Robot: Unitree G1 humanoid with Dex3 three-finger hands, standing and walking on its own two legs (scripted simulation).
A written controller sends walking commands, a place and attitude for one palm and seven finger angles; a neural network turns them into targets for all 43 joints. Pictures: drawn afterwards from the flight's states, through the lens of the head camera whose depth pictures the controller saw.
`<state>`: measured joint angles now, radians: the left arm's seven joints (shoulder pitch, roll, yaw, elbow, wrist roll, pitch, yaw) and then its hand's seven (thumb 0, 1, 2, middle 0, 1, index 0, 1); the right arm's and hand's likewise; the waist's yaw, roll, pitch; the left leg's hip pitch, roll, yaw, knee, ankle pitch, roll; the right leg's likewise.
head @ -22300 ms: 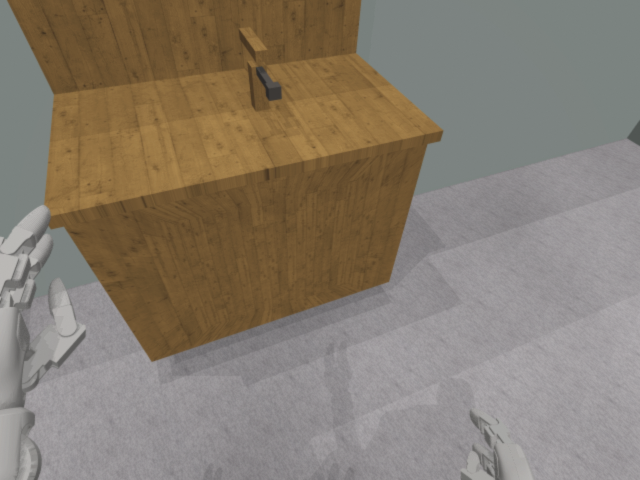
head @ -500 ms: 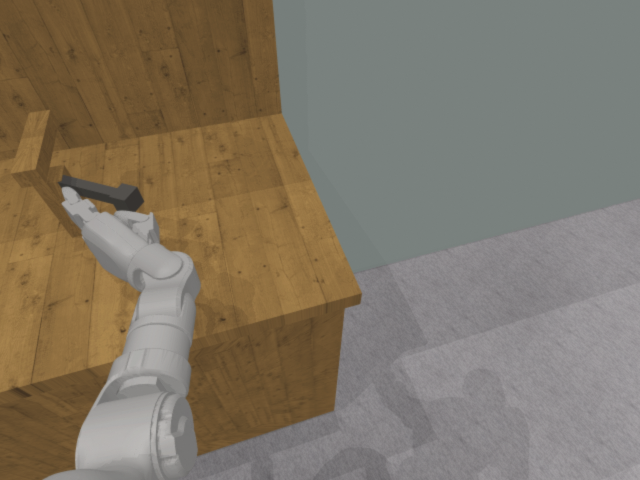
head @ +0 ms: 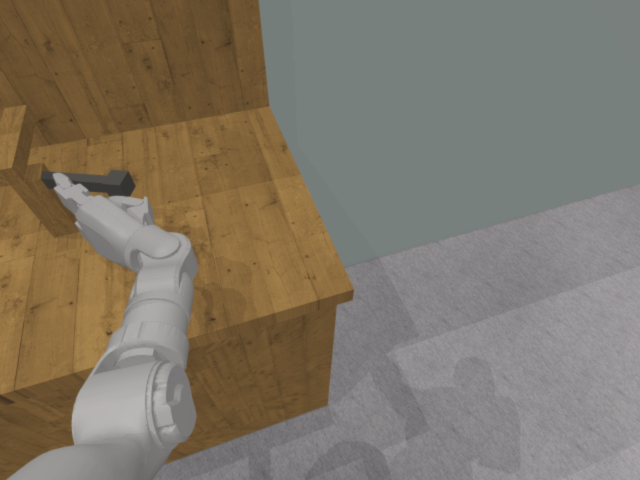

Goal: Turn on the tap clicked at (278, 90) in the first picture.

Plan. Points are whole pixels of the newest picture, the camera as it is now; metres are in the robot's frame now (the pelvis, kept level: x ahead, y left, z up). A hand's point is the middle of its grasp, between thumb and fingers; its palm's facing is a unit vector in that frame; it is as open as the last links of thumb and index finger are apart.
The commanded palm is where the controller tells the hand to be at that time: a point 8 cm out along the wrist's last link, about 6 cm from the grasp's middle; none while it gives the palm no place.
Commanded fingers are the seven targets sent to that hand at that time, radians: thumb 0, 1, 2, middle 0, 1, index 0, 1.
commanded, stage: push the lever round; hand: left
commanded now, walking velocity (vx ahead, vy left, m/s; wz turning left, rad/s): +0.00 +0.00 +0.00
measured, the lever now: (119, 185) +0.48 +0.26 +0.11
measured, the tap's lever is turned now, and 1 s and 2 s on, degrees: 66 80 80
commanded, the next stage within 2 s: lift the hand up off the lever in 0.18 s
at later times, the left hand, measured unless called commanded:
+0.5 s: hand (148, 191) +0.47 +0.22 +0.10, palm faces +0.82 -0.56 -0.08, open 7.9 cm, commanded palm +0.41 +0.23 +0.11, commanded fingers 0.00 0.90 0.90 -0.15 -0.15 -0.15 -0.15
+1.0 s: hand (147, 186) +0.46 +0.21 +0.13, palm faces +0.82 -0.57 -0.09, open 7.8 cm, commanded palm +0.41 +0.23 +0.13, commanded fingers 0.00 0.90 0.90 -0.15 -0.15 -0.15 -0.15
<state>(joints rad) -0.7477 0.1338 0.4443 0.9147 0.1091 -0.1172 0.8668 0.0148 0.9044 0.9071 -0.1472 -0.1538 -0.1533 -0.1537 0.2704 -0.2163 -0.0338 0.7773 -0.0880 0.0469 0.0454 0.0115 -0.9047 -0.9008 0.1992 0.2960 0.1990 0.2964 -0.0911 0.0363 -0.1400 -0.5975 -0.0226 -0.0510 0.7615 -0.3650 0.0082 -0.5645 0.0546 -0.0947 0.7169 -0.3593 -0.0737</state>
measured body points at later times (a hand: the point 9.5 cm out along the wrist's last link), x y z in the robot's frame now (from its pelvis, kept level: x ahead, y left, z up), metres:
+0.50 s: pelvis +0.00 +0.00 +0.00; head +0.05 +0.00 +0.45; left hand +0.42 +0.25 +0.11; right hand +0.03 -0.25 -0.14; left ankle +0.00 +0.11 -0.71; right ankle -0.01 -0.07 -0.71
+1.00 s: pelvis +0.01 +0.00 +0.01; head +0.04 -0.01 +0.46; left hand +0.41 +0.24 +0.13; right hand +0.09 -0.25 -0.12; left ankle +0.00 +0.11 -0.71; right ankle -0.01 -0.07 -0.71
